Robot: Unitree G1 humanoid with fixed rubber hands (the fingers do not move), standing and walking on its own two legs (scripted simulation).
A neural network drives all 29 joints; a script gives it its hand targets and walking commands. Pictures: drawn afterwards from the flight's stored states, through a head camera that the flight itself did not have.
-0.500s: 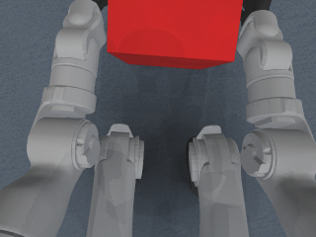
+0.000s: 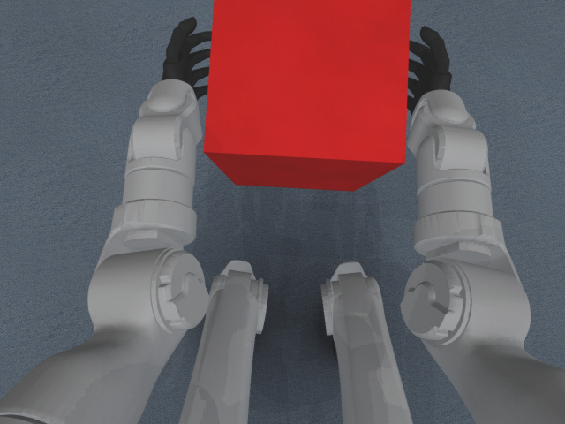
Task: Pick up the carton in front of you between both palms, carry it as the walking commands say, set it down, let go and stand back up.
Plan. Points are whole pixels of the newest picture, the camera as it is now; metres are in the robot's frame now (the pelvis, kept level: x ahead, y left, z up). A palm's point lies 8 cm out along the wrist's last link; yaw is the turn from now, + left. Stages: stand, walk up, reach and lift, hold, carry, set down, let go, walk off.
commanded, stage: reach and lift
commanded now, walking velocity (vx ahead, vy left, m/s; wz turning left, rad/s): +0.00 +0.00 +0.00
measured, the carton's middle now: (301, 107) +0.54 +0.00 -0.12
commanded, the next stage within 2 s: none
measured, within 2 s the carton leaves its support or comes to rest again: neither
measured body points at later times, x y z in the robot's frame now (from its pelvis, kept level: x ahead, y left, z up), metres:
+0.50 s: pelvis +0.07 +0.00 +0.15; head +0.23 +0.00 +0.56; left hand +0.49 +0.15 +0.10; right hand +0.48 -0.16 +0.10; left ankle +0.12 +0.14 -0.46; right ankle +0.13 -0.13 -0.46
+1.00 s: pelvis +0.11 +0.00 +0.26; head +0.14 +0.00 +0.71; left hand +0.43 +0.15 +0.24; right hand +0.43 -0.15 +0.24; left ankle +0.12 +0.14 -0.46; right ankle +0.13 -0.13 -0.46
